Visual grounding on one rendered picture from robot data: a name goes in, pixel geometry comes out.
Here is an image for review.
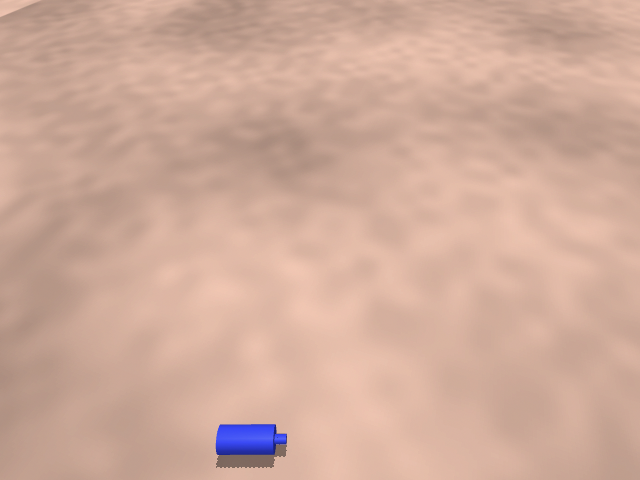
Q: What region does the bottle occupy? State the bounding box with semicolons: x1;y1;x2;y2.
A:
216;424;287;455

